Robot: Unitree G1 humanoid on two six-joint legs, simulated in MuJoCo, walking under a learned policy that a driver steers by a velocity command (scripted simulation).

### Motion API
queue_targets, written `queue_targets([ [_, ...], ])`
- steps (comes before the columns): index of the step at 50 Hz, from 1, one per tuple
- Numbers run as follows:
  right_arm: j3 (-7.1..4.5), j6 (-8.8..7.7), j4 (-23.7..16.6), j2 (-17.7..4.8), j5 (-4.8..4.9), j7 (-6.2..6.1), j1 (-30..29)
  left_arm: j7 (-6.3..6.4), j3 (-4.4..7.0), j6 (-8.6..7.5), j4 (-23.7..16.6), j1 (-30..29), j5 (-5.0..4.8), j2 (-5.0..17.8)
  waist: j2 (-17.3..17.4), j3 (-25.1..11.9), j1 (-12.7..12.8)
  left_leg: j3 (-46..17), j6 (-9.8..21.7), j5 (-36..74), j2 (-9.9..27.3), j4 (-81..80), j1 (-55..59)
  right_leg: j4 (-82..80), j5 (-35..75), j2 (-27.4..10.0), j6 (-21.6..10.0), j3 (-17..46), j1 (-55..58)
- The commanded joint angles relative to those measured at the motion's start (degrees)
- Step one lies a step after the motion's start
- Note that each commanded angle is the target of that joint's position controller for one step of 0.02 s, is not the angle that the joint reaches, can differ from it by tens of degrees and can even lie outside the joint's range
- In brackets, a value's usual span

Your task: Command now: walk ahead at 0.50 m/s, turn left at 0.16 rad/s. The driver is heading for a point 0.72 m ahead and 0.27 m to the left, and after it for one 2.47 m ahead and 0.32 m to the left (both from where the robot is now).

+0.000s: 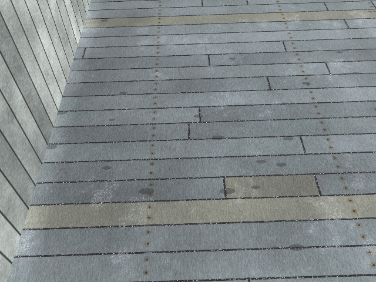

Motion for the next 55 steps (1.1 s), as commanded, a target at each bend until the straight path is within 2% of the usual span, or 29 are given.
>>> queue_targets([
  [1,-0.26,1.46,-1.3,-0.9,-0.18,0.77,3.9,0.33,0.52,-1.71,-1.1,3.9,-0.06,5.1,-4.4,1.0,-1.7,-1.2,-0.8,4.8,2.1,-1.6,-6.0,-12.9,11.7,-16.1,-4.8,11.0,1.3],
  [8,0.84,1.23,-6.9,-0.3,0.47,1.52,-11.3,0.89,-0.28,-2.03,-0.4,8.9,-0.20,4.6,-5.1,3.5,1.6,3.7,-0.9,18.0,0.7,-21.1,-8.8,-13.6,22.2,-14.6,-1.3,1.0,6.3],
  [12,1.08,0.99,-9.5,-0.7,0.16,1.73,-16.1,1.89,-0.20,-1.55,0.9,12.3,0.08,5.7,-5.2,3.9,2.7,7.5,1.5,14.6,-1.1,-28.5,-8.3,-9.7,32.4,-16.9,-1.1,-2.0,14.8],
  [15,0.16,0.99,-8.7,-2.4,-0.11,1.25,-10.8,2.75,0.33,-0.79,0.7,10.7,0.35,7.9,-7.5,-0.1,-0.5,10.4,5.0,6.2,-5.6,-29.8,-0.7,1.6,55.6,-18.2,-0.6,-4.6,19.1],
  [17,-1.37,0.61,-5.3,-5.0,-0.50,0.95,0.6,2.60,0.82,0.18,-0.3,9.1,0.44,9.3,-7.4,-6.5,-5.4,10.2,8.1,4.0,-8.9,-34.1,12.4,19.9,55.5,-18.1,-0.5,-5.8,16.3],
  [18,-2.84,0.42,-3.4,-8.4,-1.38,0.48,8.5,2.19,0.88,0.22,-2.0,7.2,0.02,9.5,-4.3,-10.5,-9.6,2.3,11.1,3.0,-4.2,-37.8,25.5,35.5,41.5,-16.7,0.8,-6.3,5.6],
  [19,-4.46,0.64,-4.2,-14.6,-1.54,-0.13,9.2,0.89,-0.15,-0.06,-5.6,9.7,-0.87,3.5,8.7,-15.7,-5.8,-25.7,19.6,5.8,13.7,-39.0,43.6,57.8,-9.0,-6.5,3.8,-5.8,-19.0],
  [20,-4.51,1.58,-4.3,-14.8,0.37,0.01,9.9,0.48,0.63,-0.70,-8.1,3.8,-0.65,7.2,4.9,-18.1,-6.9,-41.6,22.9,5.2,16.9,-47.1,45.7,66.2,-19.1,-1.4,4.1,6.6,-29.1],
  [21,-4.02,1.85,-4.0,-13.3,1.10,-0.74,5.8,0.06,0.33,-1.62,-10.0,-1.0,-0.40,6.9,1.4,-8.1,-5.0,-32.5,20.1,3.6,15.6,-49.2,39.1,61.5,-12.9,-6.5,3.9,9.7,-34.9],
  [22,-3.30,1.76,-4.4,-10.3,1.24,-0.96,3.4,-0.01,0.32,-2.17,-10.2,-1.8,-0.56,7.3,-2.6,-3.9,-3.2,-27.7,17.4,8.2,13.6,-50.9,31.8,55.8,-9.0,-8.3,4.2,9.2,-32.3],
  [23,-2.82,1.57,-4.8,-8.7,0.98,-0.89,1.1,0.02,0.63,-1.90,-9.9,-1.9,0.31,7.7,-6.1,-1.0,-1.1,-23.2,14.9,14.3,10.6,-51.9,25.5,51.1,-7.5,-9.5,5.2,9.4,-28.7],
  [25,-2.07,0.55,-5.0,-6.9,1.78,-1.00,1.3,-0.34,0.35,0.63,-9.9,0.7,2.52,6.0,-4.2,-2.5,1.6,-17.8,13.7,23.3,7.5,-51.8,21.0,46.7,-8.3,-10.2,7.3,9.3,-23.1],
  [26,-2.16,-0.12,-4.9,-7.6,2.13,-0.87,2.2,-0.59,0.30,1.63,-10.3,0.9,2.74,5.4,-3.6,-2.9,2.2,-16.3,13.4,26.0,6.3,-51.7,20.4,45.0,-8.3,-10.2,8.1,8.8,-22.9],
  [32,-3.13,-1.04,-4.8,-9.7,1.72,-0.79,9.0,-0.91,-0.36,2.66,-16.9,-14.6,2.43,5.9,0.7,-0.7,-2.6,-16.2,8.8,23.9,2.9,-53.8,22.8,29.4,6.2,-9.1,9.6,7.0,-31.3],
  [33,-2.53,-0.79,-4.3,-7.9,1.95,-1.14,11.2,-1.44,-0.43,2.08,-17.4,-16.4,2.55,6.3,1.3,-0.9,-3.7,-16.0,7.9,21.8,2.3,-54.1,25.2,27.3,8.6,-8.8,9.3,7.4,-32.2],
  [36,-2.30,-0.63,-5.3,-7.3,1.54,-1.00,12.3,-2.22,-1.00,1.41,-19.1,-21.2,1.86,6.3,3.5,0.0,-4.6,-14.3,6.5,27.4,0.7,-51.9,26.4,21.1,12.4,-7.0,8.0,6.8,-30.5],
  [39,-2.94,-0.75,-6.5,-9.4,0.77,-1.19,12.6,-2.10,-1.78,1.00,-21.3,-25.7,1.13,6.4,4.1,-0.2,-5.4,-14.9,5.1,33.6,1.1,-49.4,25.8,15.0,11.6,-4.6,6.7,5.9,-24.2],
  [40,-3.08,-0.77,-7.0,-9.9,0.64,-1.38,12.0,-1.85,-1.75,0.90,-21.5,-25.1,0.98,7.0,4.5,-0.6,-4.7,-15.9,4.5,35.3,1.7,-48.1,25.8,13.0,10.2,-3.9,6.2,6.4,-21.0],
  [42,-3.27,-1.43,-7.6,-10.9,1.01,-1.92,9.3,-0.78,-1.05,0.46,-20.2,-16.1,0.02,10.0,5.6,-3.7,-0.3,-17.7,3.4,41.1,2.0,-42.2,26.0,8.5,5.6,-2.7,3.9,7.8,-9.9],
  [43,-3.12,-1.74,-7.8,-11.0,0.72,-1.73,8.2,0.02,-0.28,0.09,-18.3,-9.5,-0.12,12.1,3.7,-6.3,2.6,-17.5,2.8,44.5,1.0,-34.2,26.4,6.9,4.0,-2.3,2.6,7.9,-3.9],
  [44,-2.81,-2.05,-8.4,-10.4,1.21,-1.33,6.5,0.99,0.30,-0.60,-16.8,-1.1,0.65,13.9,0.7,-10.7,7.1,-15.3,2.3,38.9,-1.4,-22.8,21.2,4.9,4.6,-6.3,0.7,10.5,7.2],
  [45,-1.25,-2.21,-10.5,-5.4,1.65,-1.22,8.5,2.12,1.09,-0.65,-17.0,7.2,2.27,17.9,-7.7,-19.5,8.4,-10.7,2.3,15.4,-4.6,-6.9,13.4,6.8,-1.3,-21.4,-2.0,24.5,19.7],
  [46,-0.83,-1.36,-12.0,-3.6,3.96,-1.61,16.4,1.58,1.85,0.07,-17.1,3.1,3.22,20.2,-22.8,-24.3,2.0,-4.3,0.9,-18.5,-11.8,6.4,-2.4,-1.1,-0.7,-32.6,-10.2,51.1,27.5],
  [47,-1.11,-0.02,-9.8,-8.3,1.50,-2.35,13.7,1.29,1.22,0.59,-18.4,-2.3,2.64,14.5,-9.6,-17.4,0.2,-5.4,1.7,-11.7,-5.4,10.1,-6.3,-2.9,-9.4,-28.8,-8.7,48.2,20.1],
  [48,-1.13,0.40,-10.2,-7.8,0.41,-1.78,8.7,1.01,-0.10,0.83,-18.9,-5.1,2.10,8.7,-3.8,-10.5,1.4,-4.8,1.3,-7.6,-4.1,8.8,-6.9,-2.7,-7.2,-25.4,-7.3,37.8,13.6],
  [49,-0.92,1.06,-10.7,-5.8,0.28,-1.35,7.8,0.67,-0.36,1.14,-17.6,-4.1,1.38,7.2,-1.7,-6.8,0.5,-4.4,0.7,-6.8,-2.5,7.7,-6.9,-4.0,-1.0,-22.3,-5.7,29.2,9.1],
  [50,-0.84,1.67,-10.8,-6.0,-0.98,-0.78,6.9,0.80,-0.57,0.69,-16.2,-3.2,0.13,6.9,-4.8,-4.6,-0.1,-4.7,0.2,-6.2,-1.4,4.1,-5.0,-5.9,3.9,-19.9,-4.9,24.5,4.2],
  [52,-0.28,2.05,-11.2,-4.4,-1.22,-0.01,6.3,0.31,-0.54,-0.31,-13.7,-1.3,-0.16,7.4,-9.1,-2.8,-1.0,-4.8,-1.1,-4.9,-1.4,-0.2,-2.7,-8.8,7.4,-16.8,-4.6,19.9,0.2],
  [55,0.31,1.44,-12.7,-4.5,-1.49,0.15,1.8,0.18,-0.36,-0.79,-12.1,-0.1,-0.95,8.9,-8.3,-2.7,-1.7,-1.9,-2.3,-0.2,0.7,-8.9,-5.1,-12.3,8.1,-17.1,-7.6,17.9,1.0],
])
